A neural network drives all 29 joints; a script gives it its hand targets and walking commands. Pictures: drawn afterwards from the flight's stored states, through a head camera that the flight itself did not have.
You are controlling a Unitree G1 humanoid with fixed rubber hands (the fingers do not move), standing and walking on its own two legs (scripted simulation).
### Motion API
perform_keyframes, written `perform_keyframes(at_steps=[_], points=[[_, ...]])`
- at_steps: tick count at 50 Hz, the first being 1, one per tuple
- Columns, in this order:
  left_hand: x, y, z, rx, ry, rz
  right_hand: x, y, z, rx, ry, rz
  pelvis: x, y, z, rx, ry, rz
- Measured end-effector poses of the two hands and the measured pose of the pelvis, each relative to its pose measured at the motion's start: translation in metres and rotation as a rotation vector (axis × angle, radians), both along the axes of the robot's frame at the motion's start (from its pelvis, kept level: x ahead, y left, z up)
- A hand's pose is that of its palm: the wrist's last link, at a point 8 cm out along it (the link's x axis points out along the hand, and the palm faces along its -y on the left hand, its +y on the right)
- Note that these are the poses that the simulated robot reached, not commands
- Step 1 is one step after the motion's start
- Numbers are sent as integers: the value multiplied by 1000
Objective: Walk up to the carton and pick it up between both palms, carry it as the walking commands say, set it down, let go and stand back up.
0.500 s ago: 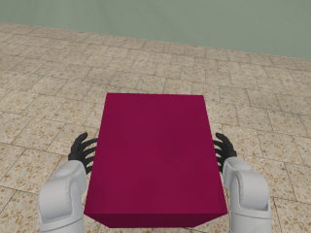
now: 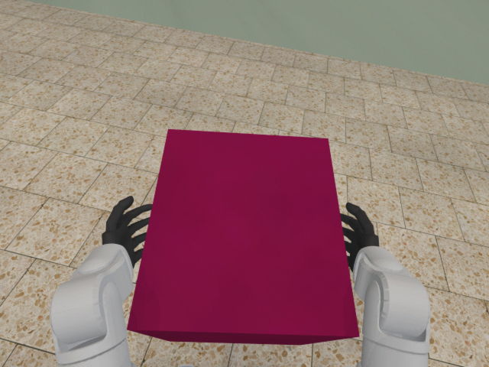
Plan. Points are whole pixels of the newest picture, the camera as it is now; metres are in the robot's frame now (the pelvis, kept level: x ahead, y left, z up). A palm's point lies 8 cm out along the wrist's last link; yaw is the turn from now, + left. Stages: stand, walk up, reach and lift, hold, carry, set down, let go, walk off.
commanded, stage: carry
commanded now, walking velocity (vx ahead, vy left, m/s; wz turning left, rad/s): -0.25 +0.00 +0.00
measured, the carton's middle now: (241, 249) +0.32 +0.01 -0.01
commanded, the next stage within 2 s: none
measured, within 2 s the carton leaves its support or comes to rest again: neither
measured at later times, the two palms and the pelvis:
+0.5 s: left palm out of the picture +0.10 +0.19 +0.07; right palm out of the picture +0.12 -0.16 +0.08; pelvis -0.15 +0.00 +0.00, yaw +2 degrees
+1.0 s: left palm out of the picture -0.06 +0.13 +0.10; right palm out of the picture -0.07 -0.22 +0.08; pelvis -0.32 -0.03 +0.01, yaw +2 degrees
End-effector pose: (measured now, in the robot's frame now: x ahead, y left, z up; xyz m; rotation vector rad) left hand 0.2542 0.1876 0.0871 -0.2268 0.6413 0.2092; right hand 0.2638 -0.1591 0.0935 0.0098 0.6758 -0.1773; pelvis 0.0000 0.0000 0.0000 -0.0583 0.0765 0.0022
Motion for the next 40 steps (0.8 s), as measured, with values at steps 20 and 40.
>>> perform_keyframes(at_steps=[20, 40], points=[[-103, -28, 4, 86, 4, -64, -113, -28, -9, -7, 6, 4, -113, -6, -4, 64, -32, 42], [-253, -38, 6, 94, -4, -25, -258, -37, -22, 52, 0, 3, -253, -28, -5, 34, -36, 20]])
